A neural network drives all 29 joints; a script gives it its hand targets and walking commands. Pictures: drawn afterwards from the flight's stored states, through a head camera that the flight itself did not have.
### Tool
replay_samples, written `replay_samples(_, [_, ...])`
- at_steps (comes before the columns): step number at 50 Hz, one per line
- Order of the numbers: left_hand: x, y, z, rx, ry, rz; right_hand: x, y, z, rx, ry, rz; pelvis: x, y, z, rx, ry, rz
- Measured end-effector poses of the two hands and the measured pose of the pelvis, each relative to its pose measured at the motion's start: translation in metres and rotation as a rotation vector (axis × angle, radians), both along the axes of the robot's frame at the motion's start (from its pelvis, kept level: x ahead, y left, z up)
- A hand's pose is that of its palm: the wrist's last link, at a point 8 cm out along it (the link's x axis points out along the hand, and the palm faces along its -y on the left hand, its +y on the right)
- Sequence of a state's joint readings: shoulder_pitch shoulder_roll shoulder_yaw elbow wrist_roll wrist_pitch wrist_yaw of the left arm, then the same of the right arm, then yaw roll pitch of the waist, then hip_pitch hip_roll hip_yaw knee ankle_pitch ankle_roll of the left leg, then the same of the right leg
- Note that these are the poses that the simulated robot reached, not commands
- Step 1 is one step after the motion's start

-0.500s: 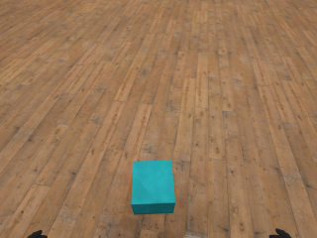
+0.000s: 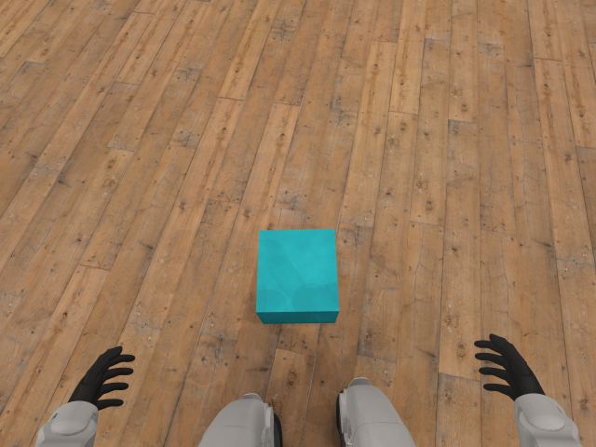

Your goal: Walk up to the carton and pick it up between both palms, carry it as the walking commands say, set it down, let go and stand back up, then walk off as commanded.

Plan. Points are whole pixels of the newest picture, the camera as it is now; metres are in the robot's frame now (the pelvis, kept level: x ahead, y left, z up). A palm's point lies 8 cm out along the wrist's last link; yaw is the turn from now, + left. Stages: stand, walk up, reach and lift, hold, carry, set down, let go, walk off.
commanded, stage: reach and lift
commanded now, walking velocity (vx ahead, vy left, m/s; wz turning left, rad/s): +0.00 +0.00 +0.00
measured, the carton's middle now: (298, 277) +0.51 +0.03 -0.65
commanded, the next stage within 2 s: none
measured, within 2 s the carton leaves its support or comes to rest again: neither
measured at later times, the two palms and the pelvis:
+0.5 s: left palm (135, 311) +0.30 +0.28 -0.13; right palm (464, 307) +0.31 -0.25 -0.14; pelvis -0.03 -0.01 -0.04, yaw +1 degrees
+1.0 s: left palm (172, 238) +0.45 +0.26 -0.18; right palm (410, 230) +0.46 -0.20 -0.18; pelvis -0.03 +0.00 -0.06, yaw +2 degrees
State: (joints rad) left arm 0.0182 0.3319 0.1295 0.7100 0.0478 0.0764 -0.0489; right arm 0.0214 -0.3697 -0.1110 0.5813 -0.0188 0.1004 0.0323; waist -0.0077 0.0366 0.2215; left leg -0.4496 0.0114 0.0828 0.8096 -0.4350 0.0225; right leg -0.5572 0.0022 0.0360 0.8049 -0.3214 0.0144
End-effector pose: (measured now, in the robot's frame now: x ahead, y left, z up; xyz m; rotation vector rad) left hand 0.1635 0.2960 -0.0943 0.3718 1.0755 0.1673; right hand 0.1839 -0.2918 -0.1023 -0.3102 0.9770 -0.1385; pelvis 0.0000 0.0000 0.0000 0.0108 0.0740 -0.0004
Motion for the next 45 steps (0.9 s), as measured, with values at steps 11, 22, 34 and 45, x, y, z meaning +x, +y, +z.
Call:
replay_samples(11, [0.085, -0.018, -0.016, -0.026, -0.164, -0.028, 0.048, 0.009, -0.018, 0.005, -0.061, -0.028, 0.003, -0.012, -0.016, 0.021, 0.227, 0.012])
replay_samples(22, [0.119, -0.024, -0.035, -0.075, -0.19, -0.043, 0.105, 0.034, -0.029, 0.028, -0.138, -0.004, -0.026, -0.01, -0.032, 0.018, 0.314, 0.018])
replay_samples(34, [0.208, -0.027, -0.044, -0.126, -0.319, -0.05, 0.191, 0.073, -0.042, 0.062, -0.209, 0.018, -0.043, -0.001, -0.05, 0.005, 0.433, 0.022])
replay_samples(45, [0.261, -0.035, -0.078, -0.147, -0.364, -0.051, 0.253, 0.087, -0.074, 0.103, -0.265, -0.008, -0.029, 0.002, -0.06, 0.002, 0.601, 0.028])
